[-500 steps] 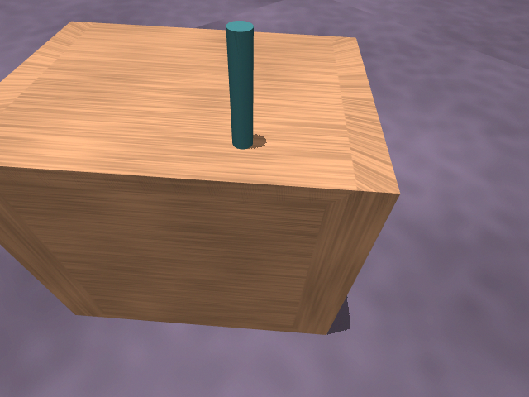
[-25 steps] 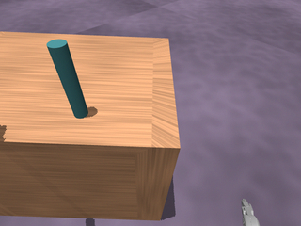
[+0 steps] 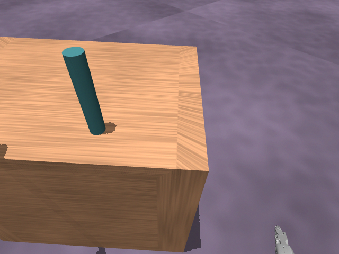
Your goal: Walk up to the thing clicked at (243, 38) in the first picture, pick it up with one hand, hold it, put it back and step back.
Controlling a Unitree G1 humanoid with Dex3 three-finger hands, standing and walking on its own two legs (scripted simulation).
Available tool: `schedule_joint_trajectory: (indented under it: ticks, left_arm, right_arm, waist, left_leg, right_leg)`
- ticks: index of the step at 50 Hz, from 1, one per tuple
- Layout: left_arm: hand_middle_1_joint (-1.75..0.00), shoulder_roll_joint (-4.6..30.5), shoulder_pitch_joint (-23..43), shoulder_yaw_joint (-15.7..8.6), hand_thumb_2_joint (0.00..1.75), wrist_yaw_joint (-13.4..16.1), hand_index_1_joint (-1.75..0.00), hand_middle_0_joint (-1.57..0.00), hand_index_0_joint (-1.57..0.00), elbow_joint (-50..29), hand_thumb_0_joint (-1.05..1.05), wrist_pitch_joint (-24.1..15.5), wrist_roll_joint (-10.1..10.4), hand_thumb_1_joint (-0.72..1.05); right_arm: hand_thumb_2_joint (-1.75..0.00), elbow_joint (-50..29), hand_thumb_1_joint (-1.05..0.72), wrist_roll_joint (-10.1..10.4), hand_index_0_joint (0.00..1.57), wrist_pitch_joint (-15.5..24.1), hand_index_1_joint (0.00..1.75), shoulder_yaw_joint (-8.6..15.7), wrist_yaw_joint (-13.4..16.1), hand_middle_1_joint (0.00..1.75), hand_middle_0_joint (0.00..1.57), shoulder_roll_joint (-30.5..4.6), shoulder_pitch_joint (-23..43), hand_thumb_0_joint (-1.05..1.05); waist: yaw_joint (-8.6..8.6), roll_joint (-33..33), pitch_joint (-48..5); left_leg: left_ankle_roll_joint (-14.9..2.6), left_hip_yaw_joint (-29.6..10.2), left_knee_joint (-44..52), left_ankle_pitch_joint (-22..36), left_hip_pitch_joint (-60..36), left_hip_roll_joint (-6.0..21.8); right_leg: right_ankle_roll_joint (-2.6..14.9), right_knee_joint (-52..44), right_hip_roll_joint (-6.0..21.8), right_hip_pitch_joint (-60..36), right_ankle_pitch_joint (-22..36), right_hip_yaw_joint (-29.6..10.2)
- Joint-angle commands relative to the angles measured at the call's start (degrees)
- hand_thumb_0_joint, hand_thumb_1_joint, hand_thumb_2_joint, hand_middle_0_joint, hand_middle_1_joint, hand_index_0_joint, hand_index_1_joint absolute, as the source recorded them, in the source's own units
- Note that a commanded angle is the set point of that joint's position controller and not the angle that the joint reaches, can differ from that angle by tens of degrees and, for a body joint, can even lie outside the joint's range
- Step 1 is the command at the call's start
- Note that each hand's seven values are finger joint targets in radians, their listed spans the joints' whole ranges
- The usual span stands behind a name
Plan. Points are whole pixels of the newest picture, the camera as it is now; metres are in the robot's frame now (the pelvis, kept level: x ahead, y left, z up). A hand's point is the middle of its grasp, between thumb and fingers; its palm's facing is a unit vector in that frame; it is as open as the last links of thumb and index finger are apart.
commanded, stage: go down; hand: left
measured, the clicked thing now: (87, 96) +0.45 +0.23 +0.14
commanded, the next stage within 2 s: approach in 0.94 s
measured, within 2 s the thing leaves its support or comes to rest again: neither
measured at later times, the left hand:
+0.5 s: hand out of the picture +0.25 +0.40 +0.20, palm faces +0.30 -0.95 -0.05, open 17.8 cm
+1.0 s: hand out of the picture +0.24 +0.40 +0.20, palm faces +0.31 -0.95 -0.06, open 17.8 cm
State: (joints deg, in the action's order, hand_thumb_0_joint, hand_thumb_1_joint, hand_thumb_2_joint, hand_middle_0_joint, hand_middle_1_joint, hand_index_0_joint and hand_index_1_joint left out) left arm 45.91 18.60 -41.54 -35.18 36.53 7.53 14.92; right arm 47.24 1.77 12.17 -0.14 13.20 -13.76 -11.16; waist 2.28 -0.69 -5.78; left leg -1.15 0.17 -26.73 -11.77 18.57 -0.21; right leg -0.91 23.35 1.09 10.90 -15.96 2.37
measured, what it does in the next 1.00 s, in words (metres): stands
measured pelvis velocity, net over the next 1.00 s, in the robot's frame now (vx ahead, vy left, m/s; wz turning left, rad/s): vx -0.01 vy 0.00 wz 0.01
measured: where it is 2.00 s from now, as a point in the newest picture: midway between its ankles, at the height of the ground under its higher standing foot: outside the picture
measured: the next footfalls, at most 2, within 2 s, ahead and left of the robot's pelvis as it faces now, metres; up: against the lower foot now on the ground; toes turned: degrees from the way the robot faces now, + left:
none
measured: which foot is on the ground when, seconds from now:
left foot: down 0.00-1.00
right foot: down 0.00-1.00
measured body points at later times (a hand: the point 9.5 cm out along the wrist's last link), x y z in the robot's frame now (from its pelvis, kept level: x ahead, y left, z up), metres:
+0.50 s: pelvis -0.01 -0.01 +0.00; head -0.02 -0.01 +0.45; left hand +0.23 +0.45 +0.21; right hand +0.15 -0.27 -0.08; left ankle +0.02 +0.10 -0.74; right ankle -0.05 -0.13 -0.74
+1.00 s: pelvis -0.01 +0.00 +0.00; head -0.02 -0.01 +0.45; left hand +0.21 +0.45 +0.21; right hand +0.16 -0.27 -0.08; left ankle +0.02 +0.10 -0.74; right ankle -0.05 -0.13 -0.74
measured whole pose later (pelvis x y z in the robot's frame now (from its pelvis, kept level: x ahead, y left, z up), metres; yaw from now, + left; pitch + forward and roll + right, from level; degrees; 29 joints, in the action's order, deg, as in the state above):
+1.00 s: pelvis -0.01 +0.00 +0.00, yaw +1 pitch +2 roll -1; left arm 44.2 12.0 -43.3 -35.0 29.7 11.0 16.8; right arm 43.2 1.6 14.2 0.2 14.7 -14.4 -13.1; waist 2.6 -0.9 -5.7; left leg -0.8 -0.7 -27.1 -11.5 17.8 -0.3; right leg -0.6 24.2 1.0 10.0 -16.3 3.2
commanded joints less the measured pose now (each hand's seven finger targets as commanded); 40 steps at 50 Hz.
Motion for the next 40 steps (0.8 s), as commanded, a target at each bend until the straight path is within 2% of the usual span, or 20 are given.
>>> schedule_joint_trajectory:
  ticks: [1,3,4,7,8,11,14,15,17,19,20,22,25,26,27,30,31,34,35,40]
  left_arm:
    - [-0.01,22.90,16.17,-4.27,0.01,0.24,-0.03,-0.05,-0.05,-14.09,0.00,-2.01,2.13,-0.61]
    - [-0.01,22.77,16.13,-4.00,0.02,0.13,-0.03,-0.05,-0.04,-14.66,0.00,-1.31,2.39,-0.61]
    - [-0.01,23.41,15.67,-4.78,0.02,0.24,-0.02,-0.05,-0.04,-14.57,0.00,-0.81,2.48,-0.61]
    - [-0.02,23.35,14.03,-5.43,0.02,0.34,-0.03,-0.05,-0.05,-12.23,0.00,0.55,2.59,-0.61]
    - [-0.02,21.93,15.84,-3.87,0.01,0.16,-0.03,-0.05,-0.05,-17.43,0.00,0.44,2.79,-0.61]
    - [-0.02,24.20,16.94,-5.29,0.01,1.02,-0.03,-0.05,-0.05,-18.96,0.00,1.02,2.24,-0.61]
    - [-0.02,22.00,14.41,-4.71,0.01,1.22,-0.03,-0.05,-0.05,-16.05,0.00,1.54,2.19,-0.61]
    - [-0.03,21.80,12.16,-4.87,0.01,1.02,-0.04,-0.05,-0.05,-15.04,0.00,1.66,2.34,-0.61]
    - [-0.03,23.24,14.30,-5.51,0.02,0.92,-0.04,-0.05,-0.05,-16.34,0.00,1.59,2.11,-0.61]
    - [-0.03,23.88,17.10,-5.83,0.01,0.96,-0.04,-0.06,-0.05,-19.08,0.00,1.04,2.48,-0.61]
    - [-0.03,23.10,15.13,-5.61,0.00,0.77,-0.03,-0.06,-0.06,-16.96,0.00,1.21,2.35,-0.61]
    - [-0.03,23.09,11.13,-5.87,0.01,0.81,-0.04,-0.06,-0.05,-12.83,0.00,1.58,2.02,-0.61]
    - [-0.03,24.82,15.48,-6.07,0.00,0.72,-0.04,-0.06,-0.06,-17.04,0.00,0.78,2.12,-0.61]
    - [-0.03,24.11,12.27,-6.83,0.00,0.59,-0.04,-0.06,-0.06,-13.83,0.00,1.03,2.44,-0.61]
    - [-0.03,23.59,15.77,-6.15,0.00,0.31,-0.04,-0.05,-0.06,-19.18,0.00,0.02,3.05,-0.61]
    - [-0.05,22.51,7.83,-6.03,0.01,0.32,-0.05,-0.06,-0.06,-11.83,0.00,0.92,2.48,-0.61]
    - [-0.04,24.13,11.47,-6.55,0.01,0.26,-0.05,-0.06,-0.06,-15.33,0.00,0.25,2.64,-0.61]
    - [-0.03,25.31,13.81,-7.66,0.00,0.34,-0.04,-0.06,-0.06,-17.70,0.00,-0.34,2.62,-0.61]
    - [-0.03,24.75,12.01,-7.60,0.00,0.49,-0.04,-0.06,-0.06,-16.10,0.00,-0.54,2.77,-0.61]
    - [-0.03,22.71,12.61,-6.07,0.00,0.22,-0.04,-0.06,-0.06,-17.02,0.00,-0.71,2.88,-0.61]
  right_arm:
    - [-0.07,-9.48,0.49,-0.16,0.05,3.49,0.05,2.51,1.28,0.05,0.05,-8.79,6.76,0.00]
    - [-0.07,-6.76,0.49,-0.14,0.05,3.00,0.05,2.86,1.37,0.05,0.05,-9.43,4.16,0.00]
    - [-0.06,-8.37,0.49,-0.09,0.05,3.05,0.05,1.69,1.39,0.05,0.05,-8.45,4.74,0.00]
    - [-0.07,-8.34,0.49,-0.16,0.05,2.64,0.05,2.55,1.54,0.05,0.05,-9.29,2.97,0.00]
    - [-0.06,-8.52,0.50,-0.08,0.05,2.81,0.05,1.61,1.40,0.05,0.05,-8.18,3.67,0.00]
    - [-0.07,-11.86,0.49,-0.21,0.05,3.37,0.05,3.25,1.71,0.05,0.05,-10.33,5.01,0.00]
    - [-0.07,-8.85,0.48,-0.16,0.05,3.05,0.05,1.08,1.52,0.05,0.05,-7.24,2.65,0.00]
    - [-0.07,-8.76,0.49,-0.16,0.05,3.31,0.05,2.87,1.71,0.05,0.05,-9.10,2.78,0.00]
    - [-0.07,-9.96,0.48,-0.27,0.05,3.70,0.05,1.92,1.79,0.05,0.05,-8.64,4.15,0.00]
    - [-0.07,-11.78,0.48,-0.42,0.05,4.14,0.05,3.18,2.04,0.05,0.05,-10.21,5.55,0.00]
    - [-0.07,-9.66,0.48,-0.38,0.05,3.89,0.05,1.45,1.85,0.05,0.05,-7.85,3.47,0.00]
    - [-0.07,-10.10,0.48,-0.43,0.05,4.18,0.05,2.81,2.18,0.05,0.05,-9.50,4.11,0.00]
    - [-0.07,-10.18,0.48,-0.34,0.05,4.57,0.05,2.78,2.44,0.05,0.05,-9.56,4.29,0.00]
    - [-0.07,-8.04,0.48,-0.32,0.05,4.41,0.05,1.89,2.26,0.05,0.05,-8.22,2.53,0.00]
    - [-0.06,-12.12,0.49,-0.25,0.05,4.85,0.05,2.45,2.24,0.05,0.05,-9.10,4.76,0.00]
    - [-0.07,-7.38,0.48,-0.13,0.05,4.03,0.05,1.10,2.21,0.05,0.05,-6.97,2.43,0.00]
    - [-0.07,-10.19,0.49,-0.47,0.05,4.67,0.05,4.07,2.59,0.05,0.05,-10.83,3.48,0.00]
    - [-0.07,-10.50,0.48,-0.49,0.05,4.83,0.05,1.80,2.48,0.05,0.05,-8.23,3.93,0.00]
    - [-0.07,-11.45,0.48,-0.33,0.05,5.10,0.05,3.07,2.77,0.05,0.05,-9.29,5.75,0.00]
    - [-0.07,-10.75,0.47,-0.48,0.05,5.26,0.05,2.16,2.83,0.05,0.05,-8.47,5.73,0.00]
  waist:
    - [0.32,-7.66,-10.11]
    - [-0.08,-7.57,-8.21]
    - [0.46,-8.03,-9.29]
    - [0.00,-7.28,-8.72]
    - [0.42,-9.15,-7.96]
    - [0.33,-8.77,-9.09]
    - [0.08,-7.87,-6.50]
    - [0.22,-6.97,-5.36]
    - [0.25,-7.57,-6.60]
    - [0.30,-8.52,-8.68]
    - [0.41,-8.35,-8.57]
    - [0.14,-5.29,-6.25]
    - [-0.07,-7.76,-6.37]
    - [0.59,-7.09,-5.82]
    - [0.18,-7.77,-8.46]
    - [0.78,-7.06,-4.72]
    - [-0.09,-6.63,-6.58]
    - [0.56,-8.37,-9.60]
    - [0.63,-7.11,-8.16]
    - [0.44,-8.20,-8.54]
  left_leg:
    - [-0.61,-1.65,2.08,16.25,-14.24,0.28]
    - [-0.53,-1.68,2.92,12.65,-13.27,0.31]
    - [-0.60,-1.64,2.51,13.90,-13.45,0.20]
    - [-0.75,-1.46,2.50,13.85,-13.46,0.14]
    - [-0.43,-1.54,2.93,13.02,-13.05,0.20]
    - [-0.41,-1.39,2.93,11.40,-13.20,0.01]
    - [-0.66,-1.20,3.01,10.73,-12.11,-0.11]
    - [-0.68,-1.12,3.28,9.82,-11.59,-0.15]
    - [-0.69,-0.96,3.18,9.18,-11.87,-0.27]
    - [-0.49,-1.35,3.26,9.48,-13.02,-0.12]
    - [-0.65,-1.35,3.02,9.67,-13.16,-0.16]
    - [-0.93,-1.22,3.08,9.08,-11.52,-0.35]
    - [-0.74,-1.00,3.38,5.57,-11.39,-0.71]
    - [-0.80,-1.17,3.50,6.00,-11.04,-0.54]
    - [-0.67,-1.33,3.21,7.38,-12.07,-0.48]
    - [-0.90,-1.07,3.07,8.82,-10.52,-0.63]
    - [-0.81,-1.09,2.83,8.85,-11.28,-0.68]
    - [-0.91,-1.33,2.16,11.70,-12.63,-0.68]
    - [-0.97,-1.25,2.38,11.33,-11.77,-0.78]
    - [-0.87,-1.45,2.21,11.81,-12.59,-0.55]
  right_leg:
    - [1.79,-2.75,-1.72,4.59,13.06,1.35]
    - [1.88,-3.32,-1.86,5.58,9.99,1.25]
    - [1.82,-3.09,-1.62,5.17,10.98,1.31]
    - [1.73,-3.33,-1.60,5.17,11.22,1.28]
    - [1.99,-3.10,-1.72,5.35,10.55,1.45]
    - [1.89,-3.52,-1.49,4.97,9.16,1.27]
    - [1.73,-3.71,-1.40,5.33,8.91,1.22]
    - [1.73,-3.79,-1.39,5.49,8.16,1.03]
    - [1.75,-3.69,-1.15,5.65,7.65,0.88]
    - [1.87,-3.45,-1.21,5.12,8.14,1.34]
    - [1.74,-3.57,-1.20,5.20,8.15,1.32]
    - [1.48,-3.92,-1.15,5.19,7.77,0.97]
    - [1.61,-4.16,-0.88,6.47,4.93,0.72]
    - [1.64,-3.99,-0.99,6.13,4.99,1.04]
    - [1.62,-3.82,-1.00,5.18,6.56,1.07]
    - [1.66,-3.61,-0.91,6.16,7.49,0.82]
    - [1.55,-3.58,-0.96,5.45,7.90,0.68]
    - [1.41,-3.15,-0.81,4.43,10.16,1.08]
    - [1.34,-3.14,-0.68,4.12,10.26,0.96]
    - [1.54,-2.84,-0.90,4.90,10.33,1.17]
